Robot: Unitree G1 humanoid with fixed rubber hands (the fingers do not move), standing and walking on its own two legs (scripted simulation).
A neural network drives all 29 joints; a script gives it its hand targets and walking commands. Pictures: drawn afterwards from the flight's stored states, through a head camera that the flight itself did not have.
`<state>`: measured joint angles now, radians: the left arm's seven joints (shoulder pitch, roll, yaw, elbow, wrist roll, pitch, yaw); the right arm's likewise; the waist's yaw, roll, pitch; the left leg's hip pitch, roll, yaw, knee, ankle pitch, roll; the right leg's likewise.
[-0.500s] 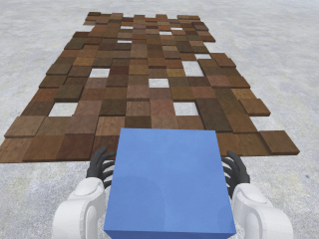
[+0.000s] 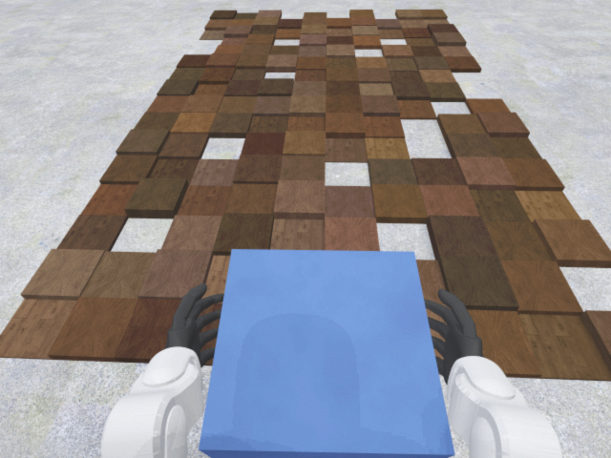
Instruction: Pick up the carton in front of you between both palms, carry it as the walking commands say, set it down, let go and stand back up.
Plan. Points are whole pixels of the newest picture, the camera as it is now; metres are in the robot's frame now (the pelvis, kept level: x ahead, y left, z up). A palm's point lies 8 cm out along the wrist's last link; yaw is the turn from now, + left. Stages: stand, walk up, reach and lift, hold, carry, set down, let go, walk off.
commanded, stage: carry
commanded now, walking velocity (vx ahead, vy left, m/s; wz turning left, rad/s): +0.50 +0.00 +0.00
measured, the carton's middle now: (319, 372) +0.24 +0.00 +0.02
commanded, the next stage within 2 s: none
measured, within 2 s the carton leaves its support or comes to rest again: neither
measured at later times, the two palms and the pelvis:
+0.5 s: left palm (215, 110) +0.67 +0.20 +0.14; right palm (383, 116) +0.64 -0.10 +0.14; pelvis +0.31 +0.06 -0.01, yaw -2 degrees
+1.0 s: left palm (236, 41) +1.00 +0.21 +0.15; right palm (360, 46) +0.98 -0.09 +0.14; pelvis +0.64 +0.07 +0.01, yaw -2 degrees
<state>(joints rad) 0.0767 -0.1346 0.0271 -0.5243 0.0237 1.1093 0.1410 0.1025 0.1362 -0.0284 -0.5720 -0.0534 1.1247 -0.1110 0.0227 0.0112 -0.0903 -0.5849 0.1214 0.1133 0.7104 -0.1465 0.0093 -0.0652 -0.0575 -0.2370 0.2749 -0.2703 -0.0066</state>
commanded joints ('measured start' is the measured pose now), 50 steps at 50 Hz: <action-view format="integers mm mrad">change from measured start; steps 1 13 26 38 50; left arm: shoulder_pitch -392 -939 -1151 -1222 -1163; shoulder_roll -690 -565 -593 -753 -652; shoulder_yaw -613 -467 -350 -537 -411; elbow -112 44 306 -22 219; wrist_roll -244 -255 -195 -358 -284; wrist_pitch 5 61 73 -16 63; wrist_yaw -117 16 35 -3 -31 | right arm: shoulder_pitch -384 -932 -1158 -1128 -1110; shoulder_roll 673 522 569 619 578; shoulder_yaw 644 458 357 329 397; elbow -108 27 332 83 214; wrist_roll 228 301 288 214 209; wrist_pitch -7 33 46 -35 42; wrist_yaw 71 -23 -39 -47 -28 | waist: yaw -1 -61 -81 115 -83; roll -152 62 71 -89 194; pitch -62 -282 -179 -497 -262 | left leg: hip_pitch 40 666 779 -374 816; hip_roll -36 213 154 -87 219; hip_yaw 70 -274 -79 -222 -718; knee -125 -408 -334 623 -316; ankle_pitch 77 90 401 -413 229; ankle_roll -4 151 193 35 289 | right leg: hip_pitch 70 -609 -744 624 -706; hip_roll -197 -74 -13 -200 93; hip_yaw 101 253 101 543 239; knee -102 1002 585 249 1083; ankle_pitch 282 -41 182 439 -270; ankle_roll -105 -56 -83 -217 -36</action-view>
